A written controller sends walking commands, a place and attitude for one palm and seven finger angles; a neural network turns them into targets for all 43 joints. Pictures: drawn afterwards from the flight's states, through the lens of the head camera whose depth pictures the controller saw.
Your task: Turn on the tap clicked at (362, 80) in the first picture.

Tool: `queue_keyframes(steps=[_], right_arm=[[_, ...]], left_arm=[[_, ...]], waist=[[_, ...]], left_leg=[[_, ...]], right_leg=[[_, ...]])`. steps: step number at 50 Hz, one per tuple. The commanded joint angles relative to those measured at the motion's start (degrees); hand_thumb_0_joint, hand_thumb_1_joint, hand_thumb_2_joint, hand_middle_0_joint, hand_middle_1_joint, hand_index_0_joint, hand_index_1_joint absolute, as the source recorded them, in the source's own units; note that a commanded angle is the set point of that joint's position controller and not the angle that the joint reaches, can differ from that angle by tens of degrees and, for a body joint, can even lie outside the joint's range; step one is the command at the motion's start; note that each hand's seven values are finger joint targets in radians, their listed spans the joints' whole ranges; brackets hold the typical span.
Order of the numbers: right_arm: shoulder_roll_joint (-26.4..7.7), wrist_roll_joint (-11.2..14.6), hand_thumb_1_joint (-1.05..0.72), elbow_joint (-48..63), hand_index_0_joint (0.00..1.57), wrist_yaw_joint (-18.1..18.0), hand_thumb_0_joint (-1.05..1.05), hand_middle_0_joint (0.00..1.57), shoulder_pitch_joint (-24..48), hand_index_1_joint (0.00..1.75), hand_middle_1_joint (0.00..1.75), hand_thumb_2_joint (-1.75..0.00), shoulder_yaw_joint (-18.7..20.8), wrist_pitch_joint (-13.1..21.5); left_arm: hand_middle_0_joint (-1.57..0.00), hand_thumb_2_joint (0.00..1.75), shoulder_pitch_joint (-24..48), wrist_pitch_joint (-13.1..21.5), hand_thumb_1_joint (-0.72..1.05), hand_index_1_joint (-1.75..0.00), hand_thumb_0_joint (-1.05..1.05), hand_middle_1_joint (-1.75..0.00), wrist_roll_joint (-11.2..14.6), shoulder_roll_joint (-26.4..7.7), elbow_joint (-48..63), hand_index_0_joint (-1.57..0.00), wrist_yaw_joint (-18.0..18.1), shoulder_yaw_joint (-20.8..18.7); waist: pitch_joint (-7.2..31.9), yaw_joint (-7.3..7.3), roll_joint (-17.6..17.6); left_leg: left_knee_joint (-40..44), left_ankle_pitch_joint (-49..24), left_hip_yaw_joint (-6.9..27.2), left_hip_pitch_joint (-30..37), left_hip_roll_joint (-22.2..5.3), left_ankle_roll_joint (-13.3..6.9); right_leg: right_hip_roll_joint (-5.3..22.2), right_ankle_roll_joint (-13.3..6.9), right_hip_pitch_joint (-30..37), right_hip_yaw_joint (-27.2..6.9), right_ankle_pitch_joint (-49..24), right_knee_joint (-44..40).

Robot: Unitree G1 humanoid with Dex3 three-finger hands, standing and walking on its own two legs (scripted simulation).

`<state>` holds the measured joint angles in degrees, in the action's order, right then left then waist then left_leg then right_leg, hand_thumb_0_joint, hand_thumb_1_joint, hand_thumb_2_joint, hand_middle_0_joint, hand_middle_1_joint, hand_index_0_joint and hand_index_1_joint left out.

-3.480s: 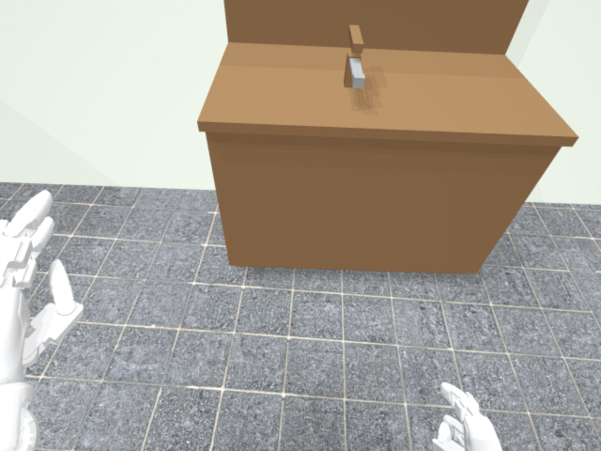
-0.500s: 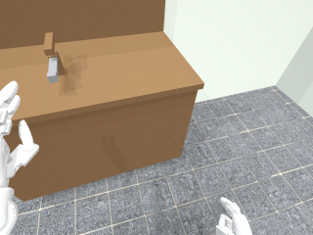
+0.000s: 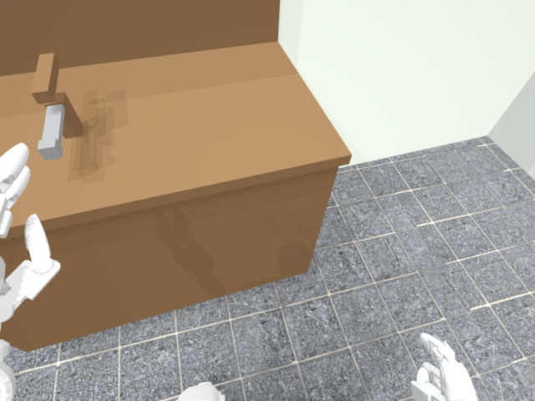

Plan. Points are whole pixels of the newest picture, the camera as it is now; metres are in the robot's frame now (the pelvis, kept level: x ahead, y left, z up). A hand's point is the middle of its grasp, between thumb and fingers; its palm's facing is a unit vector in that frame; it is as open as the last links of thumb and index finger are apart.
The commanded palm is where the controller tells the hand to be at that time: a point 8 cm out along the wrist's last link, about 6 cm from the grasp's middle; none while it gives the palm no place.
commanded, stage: take the last steps up to it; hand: left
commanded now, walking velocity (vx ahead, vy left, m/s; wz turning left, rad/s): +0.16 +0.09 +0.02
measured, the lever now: (50, 149) +0.50 +0.42 +0.05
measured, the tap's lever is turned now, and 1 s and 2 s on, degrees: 0 0 0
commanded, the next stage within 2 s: come to a stop and stand still in 0.08 s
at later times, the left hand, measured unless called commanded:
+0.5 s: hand (67, 229) +0.26 +0.23 +0.17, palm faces +0.40 -0.80 -0.45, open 7.4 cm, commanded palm +0.21 +0.27 +0.18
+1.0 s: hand out of the picture +0.18 +0.27 +0.18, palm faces +0.49 -0.79 -0.36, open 7.4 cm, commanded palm +0.14 +0.29 +0.18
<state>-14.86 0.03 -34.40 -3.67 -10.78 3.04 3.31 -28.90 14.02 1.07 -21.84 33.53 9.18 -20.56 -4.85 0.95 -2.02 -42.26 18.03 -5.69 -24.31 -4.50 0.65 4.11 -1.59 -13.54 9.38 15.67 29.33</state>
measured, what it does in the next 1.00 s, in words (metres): steps on the spot: left foot, then right foot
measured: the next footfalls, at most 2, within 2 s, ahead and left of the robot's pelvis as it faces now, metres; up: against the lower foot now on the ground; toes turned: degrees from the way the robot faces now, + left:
left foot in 0.08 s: +0.11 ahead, +0.13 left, +0.00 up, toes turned +8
right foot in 0.44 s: +0.13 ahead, -0.09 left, +0.00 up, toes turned -6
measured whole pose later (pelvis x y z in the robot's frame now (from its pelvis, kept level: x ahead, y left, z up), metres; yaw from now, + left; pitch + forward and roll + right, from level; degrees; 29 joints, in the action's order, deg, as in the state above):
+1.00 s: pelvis -0.01 +0.01 +0.00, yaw +1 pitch -2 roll -1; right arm -9.9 0.6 -35.4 -3.7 -15.8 -0.3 3.5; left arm -26.4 11.2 0.7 -21.0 26.1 10.1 -20.2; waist 1.7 -0.8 -0.3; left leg -28.2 15.4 -2.2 -10.7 -2.3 -0.1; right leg 0.0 0.7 -21.1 4.2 21.8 43.6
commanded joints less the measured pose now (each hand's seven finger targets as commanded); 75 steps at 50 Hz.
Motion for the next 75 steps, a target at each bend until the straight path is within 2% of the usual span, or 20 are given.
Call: queue_keyframes(steps=[1,3,5,6,11,15,20,23,25,31,40,43,45,51,55,59,61,66,71,75], right_arm=[[-2.07,-0.02,-0.9,8.7,0.2,-0.29,0.0,0.2,1.66,0.3,0.3,-0.9,0.76,2.39],[-3.31,0.31,-0.9,9.23,0.2,-0.88,0.0,0.2,1.4,0.3,0.3,-0.9,1.38,2.04],[-4.08,0.98,-0.9,10.11,0.2,-0.47,0.0,0.2,1.68,0.3,0.3,-0.9,1.29,1.98],[-3.51,0.23,-0.9,9.48,0.2,-0.7,0.0,0.2,2.76,0.3,0.3,-0.9,0.62,2.64],[-3.45,0.19,-0.9,7.76,0.2,0.46,0.0,0.2,2.03,0.3,0.3,-0.9,0.1,4.06],[-2.53,-0.51,-0.9,8.07,0.2,0.94,0.0,0.2,1.6,0.3,0.3,-0.9,-1.22,4.93],[-1.88,-0.2,-0.9,8.04,0.2,0.53,0.0,0.2,2.74,0.3,0.3,-0.9,-2.18,4.49],[-0.76,0.04,-0.9,8.46,0.2,0.4,0.0,0.2,2.29,0.3,0.3,-0.9,-2.47,3.94],[-1.05,0.25,-0.9,8.13,0.2,0.7,0.0,0.2,2.4,0.3,0.3,-0.9,-1.71,3.72],[-0.61,0.47,-0.9,8.62,0.2,-0.35,0.0,0.2,5.86,0.3,0.3,-0.9,-2.64,1.67],[-2.71,-0.28,-0.9,9.12,0.2,-0.29,0.0,0.2,1.86,0.3,0.3,-0.9,-0.69,1.13],[-5.04,0.1,-0.9,10.08,0.2,-0.84,0.0,0.2,2.53,0.3,0.3,-0.9,-0.35,1.72],[-3.23,0.14,-0.9,8.35,0.2,-0.82,0.0,0.2,3.5,0.3,0.3,-0.9,-1.13,2.49],[-4.15,0.51,-0.9,6.84,0.2,-0.12,0.0,0.2,2.71,0.3,0.3,-0.9,-0.95,4.38],[-3.73,-0.08,-0.9,6.24,0.2,0.27,0.0,0.2,3.76,0.3,0.3,-0.9,-1.61,4.56],[-1.4,-0.02,-0.9,6.99,0.2,0.69,0.0,0.2,3.37,0.3,0.3,-0.9,-1.47,3.94],[-1.76,0.07,-0.9,7.66,0.2,0.85,0.0,0.2,5.24,0.3,0.3,-0.9,-0.77,2.85],[-0.32,0.1,-0.9,8.21,0.2,0.44,0.0,0.2,5.68,0.3,0.3,-0.9,-2.29,1.57],[-1.96,0.02,-0.9,8.2,0.2,-0.45,0.0,0.2,2.89,0.3,0.3,-0.9,-0.9,2.42],[-4.68,0.7,-0.9,8.68,0.2,-0.74,0.0,0.2,3.14,0.3,0.3,-0.9,-0.02,2.9]], left_arm=[[-0.2,0.9,-0.4,2.58,0.9,-0.3,0.0,-0.3,0.87,-7.93,9.77,-0.2,2.46,-8.52],[-0.2,0.9,2.14,2.77,0.9,-0.3,0.0,-0.3,0.77,-7.96,9.43,-0.2,2.33,-7.93],[-0.2,0.9,4.31,3.32,0.9,-0.3,0.0,-0.3,0.73,-8.01,8.12,-0.2,1.86,-7.21],[-0.2,0.9,5.33,3.58,0.9,-0.3,0.0,-0.3,0.39,-9.35,6.82,-0.2,1.32,-7.27],[-0.2,0.9,8.84,2.45,0.9,-0.3,0.0,-0.3,-0.08,-7.15,11.78,-0.2,0.34,-3.52],[-0.2,0.9,4.49,0.67,0.9,-0.3,0.0,-0.3,0.84,-7.82,12.3,-0.2,0.38,-4.47],[-0.2,0.9,3.84,-0.2,0.9,-0.3,0.0,-0.3,0.82,-8.45,7.59,-0.2,1.05,-6.95],[-0.2,0.9,5.5,-0.32,0.9,-0.3,0.0,-0.3,0.44,-8.89,5.69,-0.2,1.24,-6.6],[-0.2,0.9,4.96,-1.47,0.9,-0.3,0.0,-0.3,1.1,-8.08,2.99,-0.2,0.77,-5.87],[-0.2,0.9,2.79,-0.58,0.9,-0.3,0.0,-0.3,0.47,-9.44,5.92,-0.2,1.65,-7.61],[-0.2,0.9,0.75,0.22,0.9,-0.3,0.0,-0.3,0.23,-8.89,10.44,-0.2,2.19,-7.14],[-0.2,0.9,4.6,1.34,0.9,-0.3,0.0,-0.3,0.15,-7.91,10.94,-0.2,2.03,-5.22],[-0.2,0.9,6.33,0.75,0.9,-0.3,0.0,-0.3,-0.56,-8.18,5.18,-0.2,1.82,-5.37],[-0.2,0.9,12.72,-0.71,0.9,-0.3,0.0,-0.3,-0.96,-4.15,2.33,-0.2,0.44,0.72],[-0.2,0.9,14.97,-0.9,0.9,-0.3,0.0,-0.3,-0.98,-6.52,3.62,-0.2,0.79,-0.67],[-0.2,0.9,11.32,-0.99,0.9,-0.3,0.0,-0.3,0.09,-10.65,5.5,-0.2,1.31,-5.65],[-0.2,0.9,5.66,-1.13,0.9,-0.3,0.0,-0.3,0.91,-11.94,5.81,-0.2,1.28,-8.27],[-0.2,0.9,0.56,0.61,0.9,-0.3,0.0,-0.3,1.19,-9.72,7.24,-0.2,1.27,-8.69],[-0.2,0.9,1.98,0.28,0.9,-0.3,0.0,-0.3,1.08,-7.49,6.84,-0.2,1.71,-5.91],[-0.2,0.9,4.77,0.9,0.9,-0.3,0.0,-0.3,0.57,-7.49,7.5,-0.2,1.45,-3.63]], waist=[[13.62,-0.82,-2.48],[13.77,-0.23,3.8],[12.32,-0.84,16.48],[10.22,-0.69,19.01],[9.53,-0.95,13.09],[11.49,-0.38,14.36],[10.49,-1.05,12.68],[12.0,0.15,0.69],[12.4,-1.01,-10.11],[14.6,-1.12,-3.86],[14.76,-1.05,-1.55],[9.4,-1.32,14.41],[4.86,-0.67,15.61],[0.9,-0.13,14.06],[4.66,-0.69,11.81],[10.61,-0.69,-6.43],[9.19,-2.09,-4.87],[10.82,-1.26,-2.89],[12.11,-0.62,-1.92],[10.7,-1.67,9.23]], left_leg=[[13.92,-7.31,-3.55,8.79,2.56,0.05],[18.86,-11.5,0.9,17.58,-1.2,-2.19],[22.57,-25.62,22.24,23.13,-16.72,-11.24],[24.62,-23.31,25.65,22.09,-18.81,-13.0],[21.31,-32.41,9.56,18.63,-11.47,-8.81],[21.69,-37.23,7.21,17.36,-11.61,-6.17],[18.84,-22.72,4.85,10.42,-11.06,-3.38],[8.52,-6.46,0.78,5.82,-2.32,0.97],[-3.64,8.87,2.8,3.82,2.93,1.56],[-9.81,7.19,5.57,-0.05,2.7,1.52],[16.8,0.8,1.76,13.92,4.16,-0.75],[29.07,3.75,17.67,13.18,-10.41,-6.45],[33.66,12.67,20.94,2.03,-15.01,-9.45],[28.58,2.18,12.75,7.52,-10.47,-7.28],[22.04,-3.01,11.29,6.8,-9.1,-5.35],[3.8,6.37,1.15,1.73,2.92,0.18],[-9.88,9.19,5.11,-2.93,2.61,0.15],[-1.32,3.9,4.08,-1.23,0.94,0.58],[16.75,-4.59,1.5,12.54,3.1,-0.37],[22.3,-17.59,13.41,15.85,-9.47,-4.87]], right_leg=[[11.3,-4.07,9.08,-9.29,-16.51,-3.04],[6.55,-0.79,2.42,-6.8,-12.49,6.75],[-2.15,2.36,-13.89,-3.51,19.99,24.0],[-1.52,2.18,-17.95,-5.63,21.4,31.22],[-0.68,3.2,-13.98,-5.13,7.0,22.89],[-3.25,3.48,-6.06,-3.25,3.99,12.38],[-2.86,3.32,5.53,-3.8,-4.2,-2.73],[7.04,-0.73,8.85,-16.79,-31.32,-6.73],[13.53,-4.64,6.42,-23.96,-32.2,-10.74],[13.41,-4.91,9.72,-16.54,-34.79,-7.24],[9.87,-2.68,2.55,-17.45,1.6,-12.46],[-1.7,1.97,-5.28,-8.73,7.5,3.75],[-2.83,2.28,-5.59,-7.3,9.36,17.77],[-4.24,3.09,-7.33,-3.97,7.83,10.68],[-4.32,2.85,4.01,-3.34,1.82,-5.52],[10.47,-4.65,7.48,-23.05,0.45,-12.81],[15.37,-8.66,6.31,-29.33,5.56,-16.32],[11.96,-7.09,9.51,-16.93,-15.32,-11.28],[8.12,-3.79,5.13,-15.03,-8.42,-7.97],[-1.3,1.62,-1.02,-9.72,0.81,1.18]])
